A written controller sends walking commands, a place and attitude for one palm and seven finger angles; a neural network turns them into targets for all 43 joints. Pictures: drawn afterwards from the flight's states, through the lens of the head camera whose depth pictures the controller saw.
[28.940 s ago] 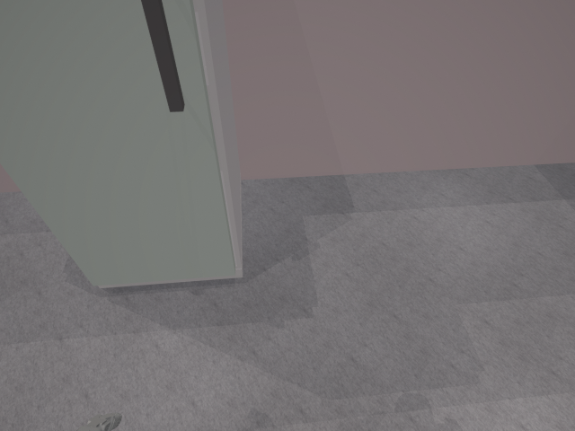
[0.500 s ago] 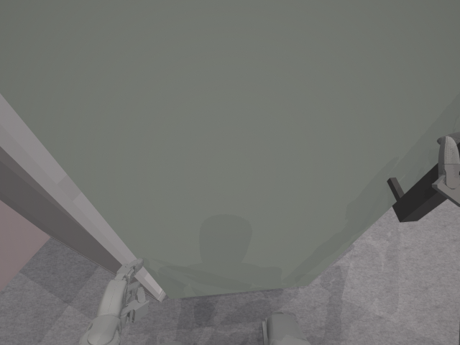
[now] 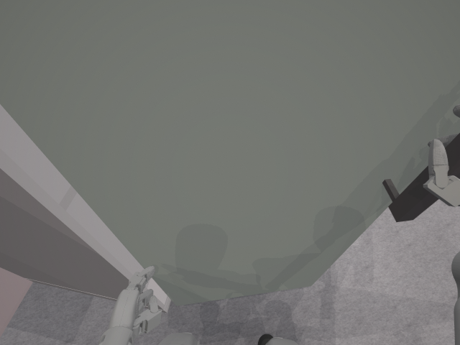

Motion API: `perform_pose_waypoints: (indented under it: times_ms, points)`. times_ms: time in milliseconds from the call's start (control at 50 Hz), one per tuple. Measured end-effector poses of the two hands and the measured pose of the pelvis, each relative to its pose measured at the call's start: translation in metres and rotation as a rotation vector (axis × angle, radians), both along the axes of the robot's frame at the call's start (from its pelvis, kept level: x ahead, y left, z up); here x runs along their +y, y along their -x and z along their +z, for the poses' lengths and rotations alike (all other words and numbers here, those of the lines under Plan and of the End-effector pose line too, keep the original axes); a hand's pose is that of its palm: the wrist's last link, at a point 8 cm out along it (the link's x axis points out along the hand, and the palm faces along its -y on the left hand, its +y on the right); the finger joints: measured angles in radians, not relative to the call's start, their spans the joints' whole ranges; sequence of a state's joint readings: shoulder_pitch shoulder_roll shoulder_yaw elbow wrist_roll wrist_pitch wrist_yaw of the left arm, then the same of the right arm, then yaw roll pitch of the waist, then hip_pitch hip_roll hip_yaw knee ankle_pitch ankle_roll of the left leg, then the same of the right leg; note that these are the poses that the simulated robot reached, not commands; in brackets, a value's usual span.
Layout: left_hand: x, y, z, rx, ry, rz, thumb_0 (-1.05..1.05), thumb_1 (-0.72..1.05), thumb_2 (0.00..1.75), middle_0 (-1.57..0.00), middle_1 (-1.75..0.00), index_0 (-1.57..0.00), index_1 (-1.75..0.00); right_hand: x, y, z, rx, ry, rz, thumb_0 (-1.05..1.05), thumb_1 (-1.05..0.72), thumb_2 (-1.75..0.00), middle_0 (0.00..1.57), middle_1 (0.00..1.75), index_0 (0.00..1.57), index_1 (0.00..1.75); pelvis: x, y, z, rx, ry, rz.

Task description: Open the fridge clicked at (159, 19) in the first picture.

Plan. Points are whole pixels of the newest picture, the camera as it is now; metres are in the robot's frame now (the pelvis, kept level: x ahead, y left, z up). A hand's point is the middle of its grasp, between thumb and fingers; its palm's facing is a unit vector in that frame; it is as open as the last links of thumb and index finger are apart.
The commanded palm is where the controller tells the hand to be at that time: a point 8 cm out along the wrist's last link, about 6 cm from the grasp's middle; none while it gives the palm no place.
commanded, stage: stop walking and hold the door back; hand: right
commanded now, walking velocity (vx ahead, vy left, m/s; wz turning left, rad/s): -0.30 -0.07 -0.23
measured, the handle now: (452, 139) +0.33 -0.25 +0.22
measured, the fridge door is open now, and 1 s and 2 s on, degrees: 71 71 72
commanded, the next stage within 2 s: loosen the grip on the handle in 0.96 s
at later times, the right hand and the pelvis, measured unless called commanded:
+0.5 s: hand (452, 190) +0.27 -0.23 +0.20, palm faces +0.35 +0.93 -0.12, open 6.7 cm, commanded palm +0.26 -0.28 +0.18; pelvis -0.11 +0.00 -0.01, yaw -5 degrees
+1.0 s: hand (442, 170) +0.30 -0.23 +0.20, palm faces +0.34 +0.93 -0.15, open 6.2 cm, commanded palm +0.26 -0.28 +0.18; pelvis -0.11 +0.01 -0.01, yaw -5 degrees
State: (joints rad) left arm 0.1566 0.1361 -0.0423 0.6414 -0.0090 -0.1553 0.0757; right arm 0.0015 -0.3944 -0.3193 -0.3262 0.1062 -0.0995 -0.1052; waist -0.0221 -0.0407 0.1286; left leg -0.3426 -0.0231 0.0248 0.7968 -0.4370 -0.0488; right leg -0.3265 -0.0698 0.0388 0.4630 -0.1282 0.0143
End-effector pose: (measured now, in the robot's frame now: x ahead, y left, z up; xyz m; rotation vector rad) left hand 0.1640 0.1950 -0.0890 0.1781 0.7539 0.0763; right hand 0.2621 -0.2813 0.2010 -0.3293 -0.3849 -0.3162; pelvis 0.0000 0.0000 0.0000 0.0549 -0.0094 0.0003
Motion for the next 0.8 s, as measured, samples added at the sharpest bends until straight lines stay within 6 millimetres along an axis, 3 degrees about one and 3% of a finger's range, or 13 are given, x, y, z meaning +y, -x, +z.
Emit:
perform_pose_waypoints:
  times_ms: [80, 160, 260, 340, 460, 600, 660, 720, 800]
  points:
    - [0.024, 0.001, -0.015, -0.028, 0.011, -0.044, 0.01, 0.9, 0.9, -0.2, -0.3, -0.2, -0.3, 0.003, 0.026, 0.0, -0.011, 0.025, -0.103, -0.25, -0.52, -0.83, 0.46, 1.41, 0.22, 1.27, 0.025, 0.015, -0.016, 0.002, 0.046, 0.009]
    - [0.054, 0.015, -0.011, 0.009, -0.038, -0.033, 0.01, 0.9, 0.9, -0.2, -0.3, -0.2, -0.3, 0.006, 0.047, 0.0, -0.001, 0.011, -0.155, -0.25, -0.52, -0.83, 0.46, 1.41, 0.23, 1.28, 0.03, 0.029, -0.006, -0.004, 0.074, -0.009]
    - [0.081, 0.034, 0.002, 0.038, -0.122, -0.029, 0.01, 0.9, 0.9, -0.2, -0.3, -0.2, -0.3, 0.006, 0.05, 0.001, -0.003, -0.016, -0.144, -0.22, -0.51, -0.83, 0.46, 1.41, 0.26, 1.31, 0.035, 0.05, 0.001, -0.009, 0.108, -0.072]
    - [0.089, 0.049, 0.011, 0.031, -0.172, -0.026, 0.01, 0.9, 0.9, -0.2, -0.3, -0.2, -0.3, 0.005, 0.043, 0.003, 0.006, -0.06, -0.107, -0.19, -0.51, -0.83, 0.46, 1.41, 0.29, 1.34, 0.028, 0.07, 0.001, 0.0, 0.106, -0.097]
    - [0.072, 0.078, 0.013, 0.012, -0.212, -0.014, 0.01, 0.9, 0.9, -0.2, -0.3, -0.2, -0.3, 0.003, 0.031, 0.002, -0.014, -0.122, -0.008, -0.14, -0.54, -0.83, 0.46, 1.41, 0.3, 1.37, 0.004, 0.101, -0.01, 0.008, 0.063, -0.109]
    - [0.015, 0.131, -0.001, 0.146, -0.081, -0.043, 0.01, 0.9, 0.9, -0.2, -0.3, -0.2, -0.3, 0.002, 0.019, 0.005, 0.059, -0.122, 0.038, -0.13, -0.58, -0.81, 0.46, 1.41, 0.35, 1.39, -0.001, 0.116, 0.004, -0.005, 0.012, -0.119]
    - [0.0, 0.149, -0.011, 0.206, -0.033, -0.063, 0.01, 0.9, 0.9, -0.2, -0.3, -0.2, -0.3, 0.001, 0.013, 0.006, 0.083, -0.119, 0.042, -0.13, -0.59, -0.78, 0.46, 1.41, 0.38, 1.39, 0.0, 0.119, 0.005, -0.002, 0.01, -0.106]
    - [-0.004, 0.156, -0.019, 0.226, -0.003, -0.06, 0.0, 0.91, 0.9, -0.2, -0.3, -0.2, -0.3, 0.002, 0.008, 0.007, 0.096, -0.12, 0.035, -0.13, -0.6, -0.77, 0.46, 1.41, 0.38, 1.4, 0.004, 0.12, 0.003, 0.002, 0.018, -0.092]
    - [0.008, 0.15, -0.03, 0.215, 0.008, -0.062, 0.0, 0.91, 0.9, -0.2, -0.3, -0.21, -0.3, 0.003, 0.003, 0.007, 0.095, -0.11, 0.005, -0.15, -0.58, -0.77, 0.46, 1.41, 0.36, 1.4, 0.015, 0.116, -0.007, 0.007, 0.04, -0.075]
